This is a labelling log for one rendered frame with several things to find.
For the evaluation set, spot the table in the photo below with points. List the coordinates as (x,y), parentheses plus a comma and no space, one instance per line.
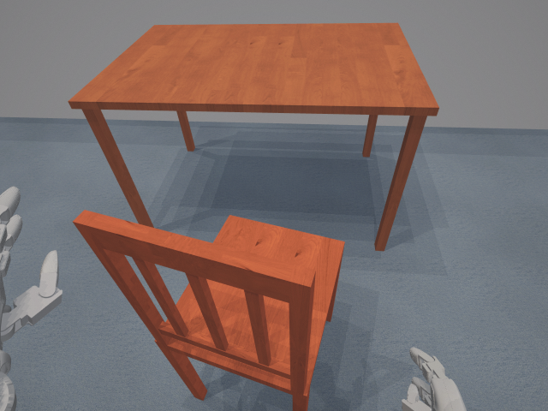
(321,68)

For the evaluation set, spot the robot left forearm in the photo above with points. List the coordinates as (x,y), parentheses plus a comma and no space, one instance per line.
(7,391)

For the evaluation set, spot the chair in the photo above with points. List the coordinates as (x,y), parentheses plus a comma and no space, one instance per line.
(256,304)

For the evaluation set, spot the robot right hand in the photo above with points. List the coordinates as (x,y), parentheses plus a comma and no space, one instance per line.
(441,395)

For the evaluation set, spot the robot left hand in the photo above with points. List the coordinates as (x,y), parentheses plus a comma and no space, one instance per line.
(31,306)

